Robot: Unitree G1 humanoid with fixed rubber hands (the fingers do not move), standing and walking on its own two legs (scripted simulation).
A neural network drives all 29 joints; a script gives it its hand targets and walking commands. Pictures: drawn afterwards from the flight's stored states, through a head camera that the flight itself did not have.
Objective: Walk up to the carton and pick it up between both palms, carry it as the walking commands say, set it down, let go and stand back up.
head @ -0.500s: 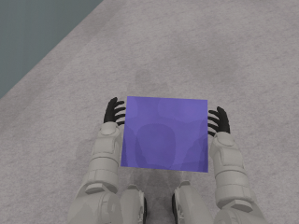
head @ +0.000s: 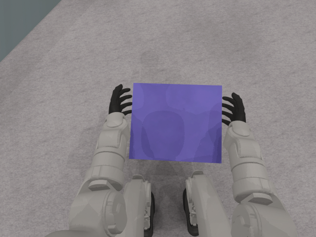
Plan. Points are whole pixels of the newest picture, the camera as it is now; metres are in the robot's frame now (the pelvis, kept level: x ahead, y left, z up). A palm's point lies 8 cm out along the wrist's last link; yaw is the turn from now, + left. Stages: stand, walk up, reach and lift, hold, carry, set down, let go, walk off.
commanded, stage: set down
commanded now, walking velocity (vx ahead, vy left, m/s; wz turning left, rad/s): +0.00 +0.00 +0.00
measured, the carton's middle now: (174, 124) +0.42 -0.04 -0.15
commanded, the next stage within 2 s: none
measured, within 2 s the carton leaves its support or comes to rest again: neither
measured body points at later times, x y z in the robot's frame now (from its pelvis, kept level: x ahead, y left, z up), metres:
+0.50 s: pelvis -0.02 +0.00 -0.08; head +0.22 -0.02 +0.30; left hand +0.47 +0.12 -0.15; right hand +0.43 -0.20 -0.16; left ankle +0.10 +0.10 -0.55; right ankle +0.10 -0.11 -0.55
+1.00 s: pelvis -0.05 -0.01 -0.13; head +0.29 -0.03 +0.15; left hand +0.50 +0.11 -0.26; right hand +0.45 -0.21 -0.27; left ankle +0.10 +0.10 -0.55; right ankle +0.10 -0.11 -0.55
